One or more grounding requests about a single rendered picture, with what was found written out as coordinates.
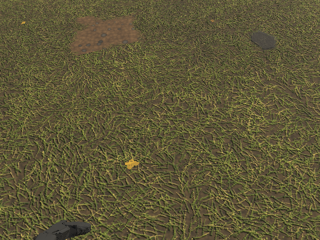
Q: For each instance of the robot left hand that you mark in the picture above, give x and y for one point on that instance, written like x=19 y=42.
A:
x=63 y=230

